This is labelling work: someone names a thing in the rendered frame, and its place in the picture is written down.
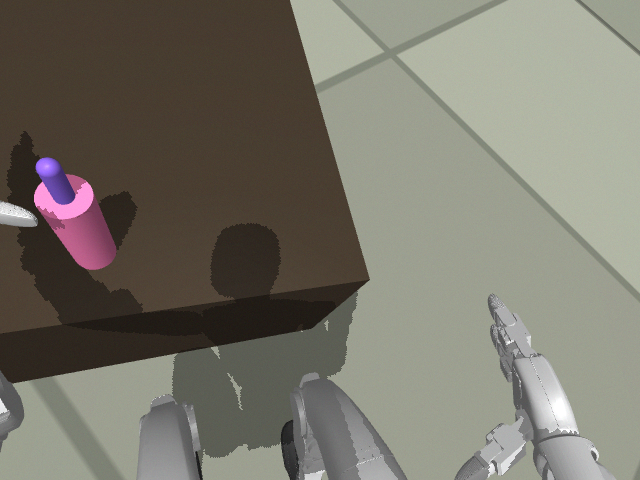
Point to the right robot hand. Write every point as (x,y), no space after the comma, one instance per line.
(543,408)

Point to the bottle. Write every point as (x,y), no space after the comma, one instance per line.
(68,204)

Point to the right robot foot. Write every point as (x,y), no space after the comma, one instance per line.
(289,453)

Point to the right robot arm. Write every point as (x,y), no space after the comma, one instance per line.
(568,457)

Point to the left robot hand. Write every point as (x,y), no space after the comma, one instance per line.
(14,215)

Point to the left robot arm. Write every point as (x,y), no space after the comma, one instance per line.
(11,408)

